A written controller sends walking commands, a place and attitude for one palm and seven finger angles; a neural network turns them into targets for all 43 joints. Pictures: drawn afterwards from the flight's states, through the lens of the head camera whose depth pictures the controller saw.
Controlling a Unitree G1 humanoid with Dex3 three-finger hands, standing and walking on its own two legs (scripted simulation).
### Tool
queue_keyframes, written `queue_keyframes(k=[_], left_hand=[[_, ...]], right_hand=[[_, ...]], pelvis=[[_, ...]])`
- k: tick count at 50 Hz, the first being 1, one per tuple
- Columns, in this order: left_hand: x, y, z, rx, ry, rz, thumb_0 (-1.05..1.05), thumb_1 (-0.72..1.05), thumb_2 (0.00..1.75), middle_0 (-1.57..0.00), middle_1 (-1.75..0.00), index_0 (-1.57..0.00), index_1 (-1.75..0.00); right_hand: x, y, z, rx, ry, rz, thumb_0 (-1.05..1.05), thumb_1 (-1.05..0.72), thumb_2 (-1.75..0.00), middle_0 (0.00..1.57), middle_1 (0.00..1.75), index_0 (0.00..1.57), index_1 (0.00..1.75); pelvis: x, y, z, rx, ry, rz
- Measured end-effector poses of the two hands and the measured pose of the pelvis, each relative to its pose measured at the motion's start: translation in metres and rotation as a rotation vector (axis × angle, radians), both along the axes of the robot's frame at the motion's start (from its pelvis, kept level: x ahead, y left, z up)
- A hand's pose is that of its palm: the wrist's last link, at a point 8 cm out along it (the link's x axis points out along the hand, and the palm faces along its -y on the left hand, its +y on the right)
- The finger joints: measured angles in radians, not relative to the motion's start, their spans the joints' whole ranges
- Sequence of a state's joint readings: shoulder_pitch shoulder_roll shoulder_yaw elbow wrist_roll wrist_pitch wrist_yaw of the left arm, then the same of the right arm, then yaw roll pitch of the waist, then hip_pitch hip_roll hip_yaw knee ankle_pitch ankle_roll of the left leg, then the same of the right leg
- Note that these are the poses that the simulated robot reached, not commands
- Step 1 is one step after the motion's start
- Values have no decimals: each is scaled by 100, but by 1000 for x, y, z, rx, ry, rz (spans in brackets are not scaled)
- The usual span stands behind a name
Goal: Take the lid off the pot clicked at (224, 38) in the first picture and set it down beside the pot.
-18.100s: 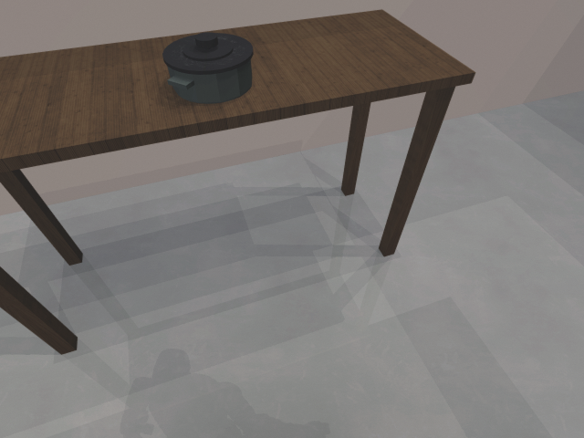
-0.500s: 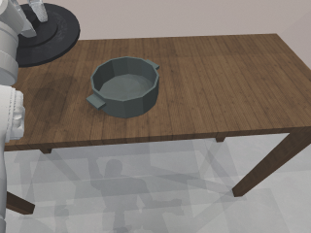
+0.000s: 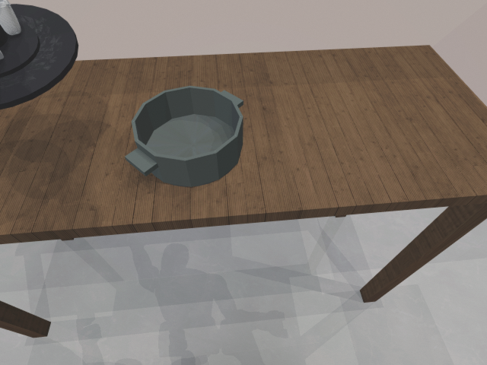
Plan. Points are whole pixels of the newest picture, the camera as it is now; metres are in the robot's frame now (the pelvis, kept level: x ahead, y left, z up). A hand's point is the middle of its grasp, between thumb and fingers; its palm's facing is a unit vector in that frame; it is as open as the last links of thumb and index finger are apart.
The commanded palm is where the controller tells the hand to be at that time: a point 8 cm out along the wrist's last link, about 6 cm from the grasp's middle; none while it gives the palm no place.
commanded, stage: move the lid sideways beside the pot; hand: left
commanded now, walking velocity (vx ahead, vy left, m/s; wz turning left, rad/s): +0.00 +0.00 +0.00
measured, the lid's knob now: out of the picture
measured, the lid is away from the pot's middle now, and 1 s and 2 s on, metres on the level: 0.24 0.24 0.23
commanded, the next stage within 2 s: lower the lid onto the table in 0.04 s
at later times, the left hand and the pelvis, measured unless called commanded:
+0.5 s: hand out of the picture +0.45 +0.29 +0.29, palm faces -0.21 -0.22 -0.95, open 7.4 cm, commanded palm +0.46 +0.30 +0.35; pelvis -0.01 +0.00 +0.00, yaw +1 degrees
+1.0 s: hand (1, 72) +0.46 +0.30 +0.25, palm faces -0.28 -0.22 -0.93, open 7.4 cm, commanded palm +0.46 +0.31 +0.31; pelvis -0.01 +0.00 +0.00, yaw +0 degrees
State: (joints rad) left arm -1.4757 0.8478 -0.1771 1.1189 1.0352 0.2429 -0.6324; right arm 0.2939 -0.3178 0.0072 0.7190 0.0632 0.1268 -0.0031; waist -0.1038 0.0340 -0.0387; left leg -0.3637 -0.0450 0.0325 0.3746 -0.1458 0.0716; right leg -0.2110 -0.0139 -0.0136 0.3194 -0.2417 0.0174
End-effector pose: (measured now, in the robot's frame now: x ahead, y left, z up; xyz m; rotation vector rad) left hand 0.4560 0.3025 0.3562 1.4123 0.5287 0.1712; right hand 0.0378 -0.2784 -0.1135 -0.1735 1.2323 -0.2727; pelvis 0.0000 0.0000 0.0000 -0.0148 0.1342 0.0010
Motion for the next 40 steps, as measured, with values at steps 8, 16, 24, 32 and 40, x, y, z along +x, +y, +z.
queue_keyframes(k=[8,16,24,32,40], left_hand=[[-6,8,3,2,-16,10,4,22,77,-55,-100,-67,-107],[-11,6,-2,-30,9,59,4,22,77,-55,-100,-67,-107],[-8,-5,-10,-48,19,26,4,22,77,-55,-100,-67,-107],[-5,-8,-21,-53,39,9,4,22,77,-55,-100,-67,-107],[-4,-3,-32,-51,50,7,4,22,77,-55,-100,-67,-107]], right_hand=[[-2,-2,1,-4,9,-1,0,-90,-90,20,30,20,30],[2,0,0,2,-13,22,0,-90,-90,20,30,20,30],[5,5,0,7,-43,25,0,-90,-90,20,30,20,30],[-3,5,0,7,-39,6,0,-90,-90,20,30,20,30],[-15,2,0,1,-10,-16,0,-90,-90,20,30,20,30]], pelvis=[[0,0,0,-2,-4,1],[-4,2,0,-2,-12,14],[-7,3,-1,-1,-16,10],[-7,3,-1,-1,-17,3],[-7,3,-2,-2,-15,0]])
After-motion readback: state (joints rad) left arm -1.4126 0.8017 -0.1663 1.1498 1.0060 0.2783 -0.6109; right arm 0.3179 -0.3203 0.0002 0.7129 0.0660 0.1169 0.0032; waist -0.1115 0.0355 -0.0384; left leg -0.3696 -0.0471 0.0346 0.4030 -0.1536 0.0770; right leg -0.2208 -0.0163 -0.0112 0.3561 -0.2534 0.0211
